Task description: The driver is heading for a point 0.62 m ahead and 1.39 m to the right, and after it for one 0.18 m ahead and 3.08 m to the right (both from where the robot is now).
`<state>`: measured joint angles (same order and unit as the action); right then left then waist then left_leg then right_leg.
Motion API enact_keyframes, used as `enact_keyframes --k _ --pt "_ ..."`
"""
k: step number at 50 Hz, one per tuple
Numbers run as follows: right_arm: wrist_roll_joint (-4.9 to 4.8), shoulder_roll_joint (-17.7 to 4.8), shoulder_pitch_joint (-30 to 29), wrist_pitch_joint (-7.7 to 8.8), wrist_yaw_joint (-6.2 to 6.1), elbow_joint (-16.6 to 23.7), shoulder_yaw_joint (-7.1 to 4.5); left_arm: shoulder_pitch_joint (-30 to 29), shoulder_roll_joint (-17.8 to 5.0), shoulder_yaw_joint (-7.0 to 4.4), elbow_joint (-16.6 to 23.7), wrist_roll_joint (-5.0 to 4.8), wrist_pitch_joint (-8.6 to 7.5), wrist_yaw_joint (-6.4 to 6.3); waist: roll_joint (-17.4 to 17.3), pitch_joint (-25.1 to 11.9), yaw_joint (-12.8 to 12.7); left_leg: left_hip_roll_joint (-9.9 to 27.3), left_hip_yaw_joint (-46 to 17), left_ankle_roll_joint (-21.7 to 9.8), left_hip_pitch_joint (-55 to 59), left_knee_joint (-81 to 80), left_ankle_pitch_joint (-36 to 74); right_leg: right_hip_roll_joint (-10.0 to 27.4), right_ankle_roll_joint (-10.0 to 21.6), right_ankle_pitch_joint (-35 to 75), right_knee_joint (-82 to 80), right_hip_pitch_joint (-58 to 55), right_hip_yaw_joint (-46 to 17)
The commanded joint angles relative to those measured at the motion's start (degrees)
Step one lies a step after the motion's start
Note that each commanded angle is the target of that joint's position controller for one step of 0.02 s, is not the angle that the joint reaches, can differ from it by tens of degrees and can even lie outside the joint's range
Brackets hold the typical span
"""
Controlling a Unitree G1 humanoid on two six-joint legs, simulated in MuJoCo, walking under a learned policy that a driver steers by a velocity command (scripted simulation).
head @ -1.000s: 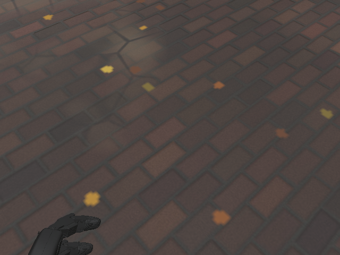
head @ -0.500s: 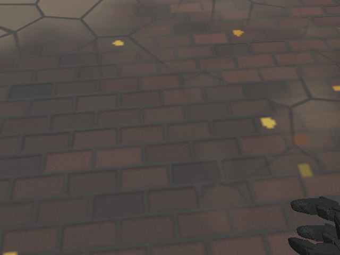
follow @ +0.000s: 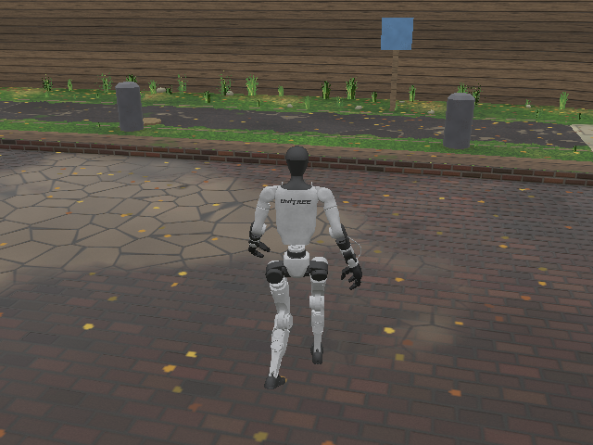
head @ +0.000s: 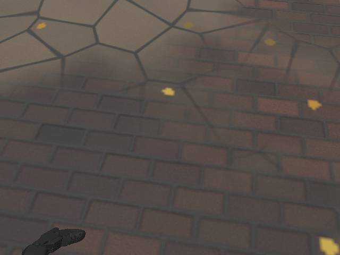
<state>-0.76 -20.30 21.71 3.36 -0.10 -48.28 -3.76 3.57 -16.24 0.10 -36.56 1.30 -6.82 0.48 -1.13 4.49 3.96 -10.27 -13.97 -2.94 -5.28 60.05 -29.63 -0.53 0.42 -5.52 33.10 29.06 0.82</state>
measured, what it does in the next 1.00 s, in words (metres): walks ahead, turning right: left foot, then right foot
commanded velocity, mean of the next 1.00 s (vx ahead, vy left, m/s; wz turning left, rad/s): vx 0.11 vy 0.00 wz -0.75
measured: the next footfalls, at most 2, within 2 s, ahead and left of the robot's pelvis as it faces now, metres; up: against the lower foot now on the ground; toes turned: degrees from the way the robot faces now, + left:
left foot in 0.38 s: +0.33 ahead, +0.05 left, +0.00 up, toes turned -25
right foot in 0.80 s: +0.16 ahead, -0.17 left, +0.00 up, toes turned -43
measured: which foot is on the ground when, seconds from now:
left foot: up 0.00-0.36, down 0.38-0.80, up 0.82-1.00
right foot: down 0.00-0.36, up 0.38-0.78, down 0.80-1.00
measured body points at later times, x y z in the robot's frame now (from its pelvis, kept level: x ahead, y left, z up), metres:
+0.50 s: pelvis +0.19 -0.01 +0.02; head +0.22 -0.01 +0.47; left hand +0.41 +0.24 -0.08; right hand +0.30 -0.32 -0.05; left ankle +0.30 +0.07 -0.71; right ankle +0.12 -0.12 -0.64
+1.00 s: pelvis +0.19 -0.06 +0.03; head +0.20 -0.13 +0.47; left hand +0.51 +0.01 -0.04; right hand +0.08 -0.39 -0.08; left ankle +0.32 +0.04 -0.63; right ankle +0.13 -0.14 -0.71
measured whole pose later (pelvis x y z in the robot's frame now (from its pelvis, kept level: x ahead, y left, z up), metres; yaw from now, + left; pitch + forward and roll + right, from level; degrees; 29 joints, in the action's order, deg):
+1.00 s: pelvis +0.19 -0.06 +0.03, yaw -50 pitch +3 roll +3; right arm 0.6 -19.2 4.6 0.1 -1.9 -40.4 -5.7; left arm 11.8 -19.3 -4.6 -32.3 -0.6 2.5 -1.5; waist -0.9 3.9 -0.1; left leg -1.0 -3.8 3.9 -33.4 60.4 -19.7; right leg -2.2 2.5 -11.8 28.6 19.3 -6.8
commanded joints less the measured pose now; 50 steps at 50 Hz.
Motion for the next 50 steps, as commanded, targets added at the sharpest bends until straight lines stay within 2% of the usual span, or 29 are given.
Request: enact_keyframes --k 1,2,3,4,6,8,11,14,17,18,19,20,21,22,23,26,28,33,37,39,40,41,42,43,44,45,46,47,50 --pt "-0.82 -5.20 0.56 0.19 -0.02 5.50 0.70 14.72 -8.98 -4.12 -0.69 -1.78 -0.67 0.58 7.06 -20.39 -8.03 6.07 2.82 3.54 -30.87 23.70 1.63 20.30 15.81 26.60 -9.71 -46.43 -33.46" --pt "0.96 -5.73 -7.08 0.16 -0.30 7.66 0.68 10.82 -7.68 -3.41 -0.30 -2.32 -0.32 0.87 -0.25 -12.88 -7.07 8.16 6.69 4.15 -31.05 19.93 3.61 16.69 14.34 30.85 -11.24 -36.20 -28.24" --pt "1.94 -5.19 -9.70 0.33 -0.43 9.41 0.68 10.37 -8.26 -3.57 -0.60 -2.51 -0.22 0.90 -0.62 -8.78 -5.96 9.40 7.37 4.70 -31.74 16.62 5.10 14.93 14.72 35.64 -12.13 -30.45 -25.99" --pt "2.25 -4.13 -10.61 0.34 -0.42 10.59 0.89 11.22 -9.00 -3.97 -1.00 -2.13 0.07 0.67 0.56 -7.63 -5.08 9.79 7.35 5.05 -29.61 14.08 5.50 12.87 14.57 38.52 -13.70 -26.61 -24.27" --pt "1.82 -1.51 -9.28 0.18 -0.75 11.44 1.71 10.41 -9.60 -4.53 -1.24 -2.01 0.71 0.22 2.41 -8.25 -2.38 10.53 6.96 5.87 -27.48 4.29 6.09 10.55 14.38 39.32 -14.63 -22.61 -21.16" --pt "1.48 0.08 -11.15 -0.10 -1.23 12.16 2.59 9.70 -11.46 -5.36 -1.08 -1.94 1.77 -0.58 3.96 -9.25 -1.84 8.81 8.72 7.20 -22.99 -7.46 8.19 9.00 14.62 41.69 -14.54 -17.05 -18.78" --pt "1.03 -0.93 -14.67 -1.01 -1.30 12.45 2.48 10.28 -13.66 -6.54 -0.82 -2.89 3.99 -1.85 5.65 -12.34 -2.26 5.64 8.45 7.72 -15.33 -17.34 19.46 6.68 11.74 32.94 -13.61 -12.78 -18.64" --pt "0.77 -1.97 -19.35 -1.48 -1.08 14.13 1.91 11.31 -12.56 -6.80 -0.58 -3.27 5.86 -2.71 7.09 -11.32 -3.22 4.62 5.80 7.70 -13.97 -24.27 22.47 4.92 8.99 18.57 -11.86 -12.73 -23.02" --pt "0.52 -3.25 -18.44 -0.51 -0.68 13.94 0.82 8.97 -10.92 -6.90 1.19 -3.25 7.34 -3.53 9.73 -9.73 -1.92 6.10 4.61 6.34 -10.15 -34.62 25.65 3.19 6.33 7.81 -8.05 -13.85 -27.72" --pt "0.72 -3.80 -16.42 -0.10 -0.73 13.21 0.37 8.99 -9.06 -6.48 1.71 -3.30 7.66 -3.48 8.53 -10.05 -1.53 9.20 4.72 4.62 -5.07 -40.00 30.71 0.87 4.40 1.54 -3.89 -11.98 -26.70" --pt "1.63 -5.90 -14.76 -0.25 -1.20 13.24 -0.11 13.44 -4.71 -5.35 1.49 -2.62 7.97 -3.17 -0.72 -14.18 -3.71 21.58 -4.55 -0.72 4.62 -39.99 37.52 -3.49 1.77 -20.65 8.77 -6.05 -20.63" --pt "3.55 -6.49 -16.07 -1.29 -1.33 13.86 -0.15 19.30 -4.40 -5.08 2.67 -2.76 7.84 -2.95 -11.31 -15.55 -7.41 32.37 -19.20 -9.65 8.52 -41.04 42.97 -8.53 -0.31 -35.36 18.16 3.47 -12.49" --pt "2.91 -5.12 -17.70 -1.75 -1.35 14.20 -0.45 21.67 -9.22 -6.11 2.00 -2.42 7.67 -2.58 -12.63 -14.57 -7.97 35.40 -22.71 -13.18 6.14 -42.36 37.86 -2.98 -2.83 -32.09 28.18 6.56 -9.67" --pt "2.37 -1.79 -19.67 -1.86 -1.59 15.05 0.22 19.44 -12.54 -7.28 1.05 -2.98 8.18 -2.61 -8.50 -11.43 -6.91 31.27 -15.35 -11.91 3.20 -42.25 33.53 -0.67 -4.47 -27.38 32.92 7.56 -8.85" --pt "2.09 -0.70 -21.16 -2.12 -1.71 15.16 0.38 18.37 -13.34 -7.89 0.39 -3.08 8.99 -2.91 -5.17 -9.49 -6.87 27.43 -8.60 -9.65 0.28 -41.99 29.40 0.63 -5.60 -23.59 35.37 7.56 -8.05" --pt "2.12 -1.58 -21.42 -2.64 -2.39 14.03 -0.05 15.28 -9.50 -6.97 2.49 -2.76 9.96 -2.59 -5.94 -6.87 -6.15 23.34 2.05 -9.27 -5.55 -43.89 31.57 2.78 -7.23 -17.40 37.42 6.85 -4.13" --pt "2.25 -2.21 -19.09 -2.92 -2.82 12.85 -0.57 11.97 -7.42 -6.12 4.51 -2.89 9.72 -2.15 -6.63 -7.76 -4.46 23.93 5.10 -10.56 -2.83 -44.33 33.93 4.10 -7.59 -15.68 33.13 7.72 -2.85" --pt "1.77 -5.90 -18.53 -3.31 -2.23 11.80 -2.36 8.33 -6.62 -5.31 6.92 -2.62 9.60 -0.49 -6.73 -10.59 -3.48 26.88 11.80 -10.61 -1.94 -43.50 37.01 6.10 -5.83 -13.00 20.08 0.02 -0.52" --pt "0.06 -7.73 -17.98 -2.75 -0.81 11.02 -3.58 7.89 -8.21 -6.12 7.71 -2.73 10.94 0.57 -7.96 -10.35 -3.97 28.91 15.59 -7.65 -1.52 -40.38 35.60 4.92 -2.62 -12.47 8.80 -6.76 2.41" --pt "-0.97 -6.74 -17.35 -2.50 -0.44 10.28 -3.71 10.44 -8.49 -7.00 6.89 -2.66 11.48 0.65 -6.19 -10.77 -5.93 27.69 19.31 -3.18 -3.83 -33.79 30.20 2.58 0.40 -6.80 -1.74 -14.48 3.64" --pt "-0.71 -4.24 -14.01 -2.51 -0.08 8.86 -3.27 14.13 -10.90 -8.21 5.62 -2.46 11.48 -0.06 -0.55 -10.47 -6.79 24.33 22.62 0.94 -10.44 -25.30 23.36 2.42 3.12 -0.05 -7.39 -22.61 -0.18" --pt "1.88 -1.32 -12.37 -2.77 0.23 10.53 -2.45 16.85 -19.51 -10.32 6.35 -2.37 11.06 -1.26 19.31 -9.20 -5.18 16.56 27.17 7.28 -29.35 -5.41 -4.05 17.32 10.06 26.48 -9.45 -33.02 -22.08" --pt "2.88 -1.71 -19.02 -2.64 -0.60 13.98 -2.29 14.07 -20.88 -10.01 8.79 0.15 9.30 -0.82 19.45 -12.69 -7.46 10.68 14.77 8.44 -37.84 5.10 -8.96 22.43 19.71 23.76 -11.76 -29.19 -34.21" --pt "1.69 -4.09 -22.25 -2.79 -1.29 14.38 -2.92 12.93 -17.93 -9.45 8.45 0.51 8.01 -0.29 12.36 -11.96 -8.55 11.31 10.70 6.99 -38.51 8.74 -4.62 19.76 18.44 16.46 -13.70 -27.85 -29.62" --pt "0.94 -3.95 -21.78 -2.74 -1.83 14.17 -3.02 10.60 -16.42 -8.98 7.85 -0.52 7.36 -0.67 10.59 -9.69 -6.35 11.69 9.22 5.69 -38.74 7.41 1.07 16.58 15.25 11.72 -13.88 -25.76 -26.13" --pt "1.35 -4.34 -19.80 -2.80 -2.42 12.76 -3.25 7.88 -14.07 -8.33 8.15 -1.86 7.55 -1.18 7.80 -9.28 -4.74 12.45 8.61 5.57 -38.22 5.93 4.93 14.54 12.70 9.42 -13.17 -24.91 -23.67" --pt "1.85 -4.64 -18.56 -2.79 -2.58 12.38 -3.41 5.49 -13.21 -7.83 8.72 -2.39 7.93 -1.68 8.46 -9.32 -3.51 11.89 8.56 5.97 -35.84 4.87 7.69 13.21 11.88 11.21 -12.55 -22.38 -22.18" --pt "1.87 -4.37 -17.91 -2.61 -2.29 12.01 -3.39 4.79 -12.58 -7.47 9.17 -2.13 8.22 -2.13 9.05 -10.34 -2.95 10.73 8.71 6.44 -33.05 4.78 9.64 11.79 11.59 13.12 -12.11 -20.77 -21.32" --pt "1.01 -2.32 -17.95 -2.25 -1.70 11.42 -2.66 5.73 -12.46 -7.54 8.87 -2.04 8.54 -2.89 8.24 -11.58 -3.41 7.97 8.13 7.49 -30.75 -3.53 12.52 9.64 11.08 12.71 -10.84 -21.40 -22.32"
